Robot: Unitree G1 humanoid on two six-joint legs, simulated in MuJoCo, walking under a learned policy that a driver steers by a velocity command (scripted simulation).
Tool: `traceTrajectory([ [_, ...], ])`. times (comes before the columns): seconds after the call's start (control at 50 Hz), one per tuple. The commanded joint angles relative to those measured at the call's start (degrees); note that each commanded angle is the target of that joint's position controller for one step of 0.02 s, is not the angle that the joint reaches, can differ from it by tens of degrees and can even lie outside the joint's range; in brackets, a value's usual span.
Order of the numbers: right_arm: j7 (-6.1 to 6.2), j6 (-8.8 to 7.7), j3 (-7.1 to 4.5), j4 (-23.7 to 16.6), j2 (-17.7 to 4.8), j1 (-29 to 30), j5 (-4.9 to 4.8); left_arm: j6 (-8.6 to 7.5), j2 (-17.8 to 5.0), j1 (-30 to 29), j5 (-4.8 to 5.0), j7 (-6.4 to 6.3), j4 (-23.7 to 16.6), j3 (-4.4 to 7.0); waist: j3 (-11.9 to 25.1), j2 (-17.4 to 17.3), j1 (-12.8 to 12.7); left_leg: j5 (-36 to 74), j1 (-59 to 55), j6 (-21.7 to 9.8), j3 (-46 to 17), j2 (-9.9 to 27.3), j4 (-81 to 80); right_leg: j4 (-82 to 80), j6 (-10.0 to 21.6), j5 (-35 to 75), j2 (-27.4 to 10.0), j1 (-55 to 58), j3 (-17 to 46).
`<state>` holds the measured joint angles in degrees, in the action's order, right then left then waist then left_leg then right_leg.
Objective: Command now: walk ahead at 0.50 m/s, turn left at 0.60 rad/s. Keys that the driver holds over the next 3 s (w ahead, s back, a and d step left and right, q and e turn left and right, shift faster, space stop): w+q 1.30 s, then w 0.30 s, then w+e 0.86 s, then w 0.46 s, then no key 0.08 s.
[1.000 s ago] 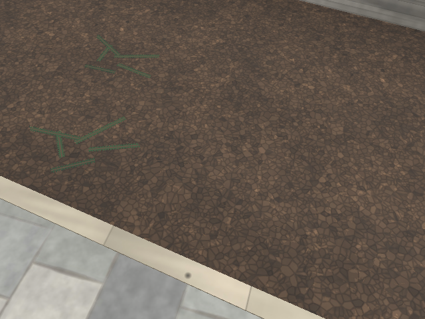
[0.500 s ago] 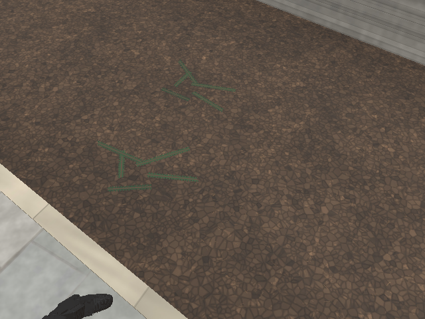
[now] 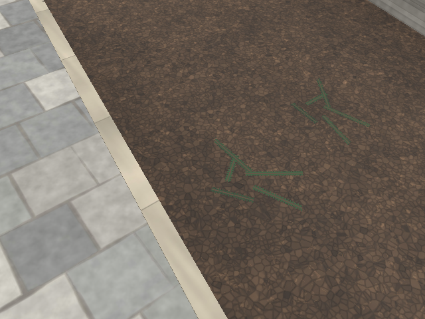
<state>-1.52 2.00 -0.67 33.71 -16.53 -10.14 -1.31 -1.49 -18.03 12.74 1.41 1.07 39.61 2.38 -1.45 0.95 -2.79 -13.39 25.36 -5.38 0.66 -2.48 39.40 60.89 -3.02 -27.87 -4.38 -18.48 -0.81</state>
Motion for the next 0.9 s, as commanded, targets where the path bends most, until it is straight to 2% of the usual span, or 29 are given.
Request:
traceTrajectory([
  [0.02, 0.22, -1.76, -2.33, -1.5, -8.7, -9.4, 0.24, -2.94, -5.1, -5.9, 0.17, 0.14, -9.3, 0.34, 2.1, -6.9, 4.7, -16.7, -21.2, -15.1, -34.2, 17.6, -24.0, 19.0, 0.8, 1.3, 3.1, -29.0, 2.9],
  [0.04, 0.21, -1.71, -1.91, -0.8, -7.9, -8.4, 0.15, -3.07, -4.1, -4.3, -1.47, 0.17, -8.4, 0.23, 2.9, -4.7, 3.5, -13.5, -18.0, -13.3, -29.7, 15.2, -21.9, 16.6, 1.5, 2.2, 2.0, -25.4, 2.7],
  [0.06, 0.28, -1.72, -1.47, -1.6, -7.3, -6.7, 0.53, -3.10, -3.8, -4.8, -2.00, 0.42, -9.0, 0.26, 3.0, -4.5, 2.6, -9.5, -14.5, -12.4, -27.1, 13.3, -21.1, 14.8, 1.7, 3.6, 1.9, -22.0, 2.4],
  [0.14, 1.88, -1.77, -1.21, -1.5, -7.5, -7.5, 1.04, -3.10, -2.7, -8.0, -2.30, 0.30, -10.6, -0.51, 3.2, -5.2, 2.8, -3.9, -13.6, -13.3, -25.6, 10.3, -21.0, 2.9, 1.3, 9.0, 4.3, -19.0, 1.4],
  [0.2, 3.20, -1.01, -1.43, -1.1, -7.5, -6.2, 0.72, -4.18, 0.8, -12.1, -2.63, 0.40, -12.7, -1.85, 2.9, -8.0, 3.5, -2.4, -9.8, -13.2, -23.7, 7.0, -21.9, -9.5, 1.5, 11.7, 8.1, -11.6, -0.3],
  [0.24, 3.15, -0.19, -1.67, -2.3, -7.3, -1.6, 1.80, -4.13, 1.2, -11.5, -2.16, -0.60, -13.6, -1.22, 3.4, -9.3, 3.2, 13.7, -2.6, -11.8, -22.1, 4.9, -21.0, -13.3, 0.5, 17.2, 12.2, 1.2, -3.9],
  [0.28, 2.78, 0.18, -1.09, -2.9, -5.3, -0.3, 0.72, -4.30, -0.2, -10.2, -0.17, -1.01, -14.3, -0.11, 2.7, -8.4, 2.1, 10.3, -7.3, -11.4, -27.3, 6.2, -18.8, -22.4, 0.4, 16.2, 10.7, 2.0, 0.0],
  [0.32, 2.56, 0.69, -0.62, -3.9, -3.9, 3.9, -0.53, -5.17, -0.1, -6.0, 0.43, -0.60, -12.8, 0.60, 2.8, -5.6, -0.2, 6.0, -9.2, -9.8, -28.9, 5.0, -11.8, -38.6, 2.2, 25.9, 8.5, 8.4, 1.2],
  [0.34, 2.02, 0.43, -0.51, -3.7, -3.2, 5.2, -0.42, -5.55, -1.8, 0.1, -0.58, -0.45, -11.0, 1.40, 6.7, -4.7, -2.3, 8.8, -5.2, -7.4, -26.5, 1.8, -2.6, -39.6, 4.4, 30.3, 4.8, 20.3, 3.2],
  [0.36, 1.50, -0.13, 0.82, -4.1, 0.6, 3.6, 0.67, -5.50, -5.3, 9.5, -1.19, -0.84, -10.3, 2.30, 14.2, 3.8, -4.4, -11.5, 5.5, -3.3, -21.8, -3.7, 16.0, -37.9, 9.8, 29.3, -8.9, 37.1, 19.2],
  [0.38, 0.79, -1.07, 0.29, -3.5, -1.2, -3.2, -0.43, -5.69, -8.5, 12.6, -2.36, -1.10, -11.1, 2.53, 17.4, 12.5, -0.5, -26.6, 16.3, 0.9, -22.7, -9.7, 31.8, -37.7, 22.3, 31.9, -23.9, 41.0, 43.4],
  [0.4, 0.15, -2.06, -1.99, -2.1, -8.0, -4.6, -2.15, -5.69, -4.5, 6.7, -1.19, -1.77, -11.6, 2.11, 8.6, 7.9, 3.2, -22.4, 27.5, 3.5, -19.7, -5.7, 42.2, -40.5, 26.3, 20.2, -28.5, 34.6, 46.9],
  [0.42, 0.08, -1.87, -2.75, -1.1, -10.2, 0.6, -1.87, -5.51, -1.1, 5.4, -0.75, -2.24, -12.4, 1.48, 2.4, 2.1, 1.7, -18.0, 29.7, 5.0, -17.4, -2.8, 48.6, -42.0, 23.3, 15.9, -24.3, 28.8, 38.8],
  [0.44, 0.00, -1.26, -2.73, -1.5, -8.9, 2.9, -1.04, -5.12, -0.1, 4.2, -0.68, -2.38, -12.6, 1.04, 0.0, -2.5, 1.6, -13.3, 30.1, 5.6, -15.2, -1.4, 51.1, -43.4, 19.6, 12.4, -19.8, 24.8, 31.1],
  [0.46, 0.13, -0.60, -2.28, -1.9, -6.9, 3.7, -0.66, -5.27, 0.0, 3.2, -0.78, -2.23, -12.1, 0.39, -3.1, -2.1, 2.1, -11.0, 29.6, 5.9, -13.9, -0.5, 52.3, -45.6, 17.4, 13.3, -16.8, 20.5, 26.0],
  [0.5, -0.17, 0.04, -1.78, -2.7, -4.6, 4.9, -1.98, -5.71, -0.2, 3.8, -2.03, -2.20, -9.7, 0.01, -5.0, 1.1, 2.8, -9.9, 28.3, 5.5, -11.6, 1.2, 54.6, -49.9, 15.4, 16.2, -13.4, 16.1, 18.6],
  [0.56, -0.13, -0.49, -2.02, -2.7, -4.9, 7.0, -1.98, -5.50, -0.9, 3.7, -2.41, -1.41, -7.1, -0.17, -6.5, 1.5, 2.0, -3.9, 29.7, 6.7, -9.4, 2.6, 48.8, -53.0, 13.9, 21.0, -10.5, 16.2, 7.6],
  [0.6, -0.37, -0.86, -1.86, -3.6, -3.9, 9.6, -1.26, -4.88, -2.5, 2.5, -2.32, -1.28, -5.8, 0.14, -5.8, 4.0, 1.3, 2.1, 28.8, 7.6, -7.1, 4.3, 41.8, -53.3, 12.7, 25.5, -9.8, 17.4, 1.4],
  [0.64, -1.48, -1.62, -1.03, -3.1, -2.7, 10.5, -0.82, -4.28, -4.7, -0.7, -2.49, -1.15, -6.1, 0.22, -3.4, 5.7, 1.1, 10.6, 16.4, 7.3, -2.2, 5.9, 27.0, -51.8, 10.9, 28.9, -7.4, 12.0, -6.4],
  [0.68, -2.20, -1.83, -1.02, -3.8, -2.7, 13.2, -1.17, -3.91, -8.5, 0.9, -0.75, -0.47, -4.9, 1.18, -1.2, 8.6, -0.4, 9.5, 6.6, 6.6, 1.1, 6.2, 16.1, -53.0, 10.1, 28.7, -8.7, 11.6, -8.6],
  [0.72, -2.37, -1.16, -1.69, -4.4, -4.7, 15.7, -1.06, -3.52, -10.9, 2.0, 0.89, 0.38, -3.3, 1.71, -2.4, 10.2, -0.3, 6.6, 5.1, 6.0, 2.1, 5.7, 7.0, -52.9, 9.3, 28.8, -11.8, 16.8, -8.6],
  [0.76, -2.45, -0.57, -3.55, -2.6, -8.2, 10.9, -0.56, -2.06, -12.6, 1.9, 2.16, 1.31, -2.4, 2.20, 0.4, 9.2, 3.6, 5.2, -0.9, 3.7, 3.9, 2.7, -2.1, -42.7, 7.3, 43.6, -13.1, 24.1, -10.2],
  [0.78, -2.16, -0.58, -5.01, 0.5, -10.7, 2.7, -0.60, -1.13, -12.4, 1.6, 1.85, 1.46, -2.4, 2.02, 4.4, 7.8, 7.5, 7.1, -10.5, 1.8, 6.0, -0.3, -6.8, -31.9, 5.9, 50.7, -11.5, 23.9, -11.7],
  [0.8, -1.28, -0.52, -6.86, 3.5, -14.7, -7.1, -0.81, -1.10, -10.4, 3.8, 0.77, 0.71, -3.5, 1.35, 8.6, 5.0, 10.6, 9.7, -24.6, 0.5, 5.0, -2.6, -6.3, -18.0, 4.1, 49.3, -9.7, 15.8, -12.2],
  [0.82, -0.86, -1.27, -7.37, 5.5, -20.0, -12.2, -2.16, -0.82, -1.8, 8.4, -3.33, -0.38, -4.8, -1.01, 14.0, -14.4, 6.4, 20.7, -37.8, -2.9, -16.0, 9.9, -3.8, 4.7, 0.5, -3.8, -4.7, -0.4, -10.3],
  [0.84, -1.09, -2.16, -6.59, 2.8, -21.6, -10.9, -1.65, -1.82, 0.1, 12.2, -2.08, -1.03, -7.2, -1.63, 27.7, -20.2, 2.8, 6.6, -47.8, -11.5, -44.1, 17.8, -13.8, 22.8, -2.3, -16.3, 3.9, -14.0, 3.8],
  [0.86, -2.08, -2.44, -6.56, 3.4, -18.2, -10.8, -1.64, -3.01, -5.1, 6.1, 1.04, -0.64, -8.4, -0.66, 25.9, -9.4, 5.9, -12.1, -47.2, -13.4, -49.2, 20.8, -24.7, 25.2, -1.9, -8.9, 3.6, -22.4, 6.3],
  [0.88, -2.33, -3.37, -5.83, 6.5, -14.3, -11.7, -1.89, -3.90, -7.0, 0.5, 2.37, -0.62, -7.7, 0.08, 13.6, -4.3, 7.0, -21.4, -37.3, -12.1, -45.0, 18.6, -26.8, 22.6, 0.5, -3.2, 2.3, -26.4, 4.1],
  [0.9, -2.21, -4.46, -4.92, 6.2, -12.2, -6.7, -1.48, -4.37, -7.1, -2.4, 1.46, -1.38, -7.4, 0.32, 7.3, -0.5, 5.5, -16.0, -27.7, -10.1, -39.3, 16.3, -26.3, 17.8, 1.7, 2.1, -0.1, -23.7, 4.5],
])
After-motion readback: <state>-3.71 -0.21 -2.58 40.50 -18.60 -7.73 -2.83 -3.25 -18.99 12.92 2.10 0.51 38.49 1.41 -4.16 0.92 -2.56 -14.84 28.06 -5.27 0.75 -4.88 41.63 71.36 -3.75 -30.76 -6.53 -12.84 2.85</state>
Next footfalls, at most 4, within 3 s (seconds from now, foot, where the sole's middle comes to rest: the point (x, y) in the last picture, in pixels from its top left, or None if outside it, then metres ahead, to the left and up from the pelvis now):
0.34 right None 0.25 -0.05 -0.75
0.80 left None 0.40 0.39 -0.75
1.34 right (69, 242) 0.72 0.51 -0.75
1.78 left None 0.63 0.85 -0.75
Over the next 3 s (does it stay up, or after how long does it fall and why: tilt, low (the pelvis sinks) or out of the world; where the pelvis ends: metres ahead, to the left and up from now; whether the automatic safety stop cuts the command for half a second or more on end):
stays up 1.14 1.09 0.03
